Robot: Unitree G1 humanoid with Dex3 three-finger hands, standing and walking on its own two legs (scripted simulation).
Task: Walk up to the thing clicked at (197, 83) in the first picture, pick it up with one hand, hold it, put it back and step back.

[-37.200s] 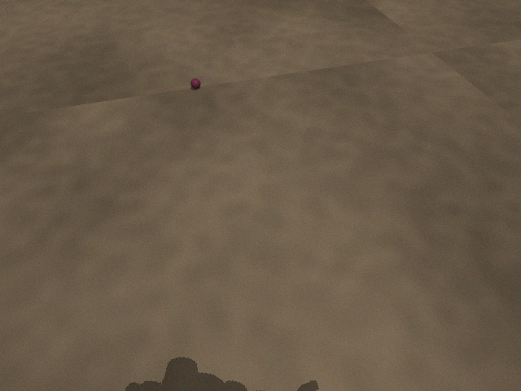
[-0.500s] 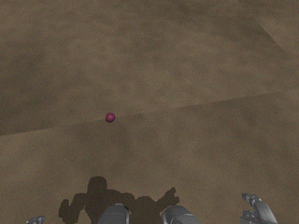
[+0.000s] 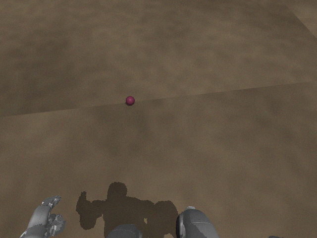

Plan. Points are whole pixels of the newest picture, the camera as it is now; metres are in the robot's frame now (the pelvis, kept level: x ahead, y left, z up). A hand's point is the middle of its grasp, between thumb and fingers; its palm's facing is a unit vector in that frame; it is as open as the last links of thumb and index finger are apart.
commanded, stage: step back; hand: left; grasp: from above
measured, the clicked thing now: (130, 100) +1.01 +0.22 -0.72
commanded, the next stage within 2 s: stand in 1.42 s
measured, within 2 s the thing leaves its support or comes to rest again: neither
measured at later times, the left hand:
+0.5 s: hand out of the picture -0.09 +0.25 -0.12, palm faces -0.03 -0.90 -0.43, open 7.4 cm
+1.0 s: hand out of the picture -0.06 +0.24 -0.12, palm faces +0.01 -0.92 -0.39, open 7.4 cm
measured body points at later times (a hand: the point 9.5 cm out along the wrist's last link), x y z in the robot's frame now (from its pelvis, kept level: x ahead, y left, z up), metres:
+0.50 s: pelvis -0.14 -0.02 +0.01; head -0.12 -0.04 +0.46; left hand -0.08 +0.30 -0.10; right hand -0.07 -0.34 -0.12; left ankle -0.13 +0.12 -0.68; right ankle -0.14 -0.14 -0.72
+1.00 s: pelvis -0.13 -0.02 +0.02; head -0.12 -0.03 +0.47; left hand -0.06 +0.29 -0.10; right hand -0.06 -0.34 -0.11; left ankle -0.10 +0.12 -0.69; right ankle -0.13 -0.14 -0.72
